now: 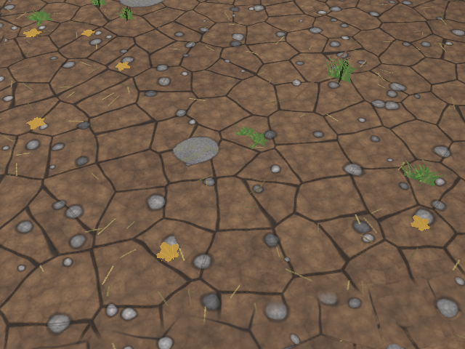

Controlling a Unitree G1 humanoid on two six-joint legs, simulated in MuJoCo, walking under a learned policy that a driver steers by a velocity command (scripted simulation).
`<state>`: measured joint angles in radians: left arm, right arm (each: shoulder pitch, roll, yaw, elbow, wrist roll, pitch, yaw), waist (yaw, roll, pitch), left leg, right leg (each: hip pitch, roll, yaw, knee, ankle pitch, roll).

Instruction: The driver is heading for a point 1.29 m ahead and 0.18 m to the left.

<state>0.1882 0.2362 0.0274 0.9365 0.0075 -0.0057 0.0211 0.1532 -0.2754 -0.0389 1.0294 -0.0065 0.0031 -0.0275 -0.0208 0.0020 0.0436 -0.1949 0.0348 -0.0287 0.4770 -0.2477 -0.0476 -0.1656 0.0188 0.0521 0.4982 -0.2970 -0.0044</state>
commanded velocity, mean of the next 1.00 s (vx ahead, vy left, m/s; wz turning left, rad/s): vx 0.18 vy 0.00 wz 0.00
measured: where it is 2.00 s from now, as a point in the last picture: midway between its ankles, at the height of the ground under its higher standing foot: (242, 328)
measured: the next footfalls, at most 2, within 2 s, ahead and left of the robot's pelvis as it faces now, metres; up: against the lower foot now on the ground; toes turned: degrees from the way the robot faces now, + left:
right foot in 1.10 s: +0.42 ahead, -0.10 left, +0.00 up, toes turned -1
left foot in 1.56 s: +0.66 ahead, +0.12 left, +0.00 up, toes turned +2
